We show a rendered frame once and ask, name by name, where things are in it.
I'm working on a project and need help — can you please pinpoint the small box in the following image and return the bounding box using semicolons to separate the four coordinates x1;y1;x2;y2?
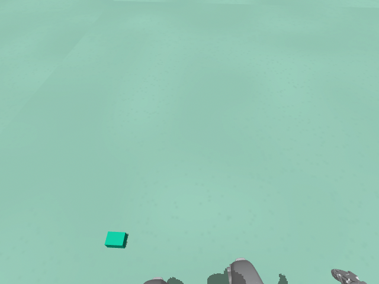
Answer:
104;231;128;249

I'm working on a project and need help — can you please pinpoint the right robot hand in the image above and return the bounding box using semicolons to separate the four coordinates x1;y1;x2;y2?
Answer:
331;269;367;284

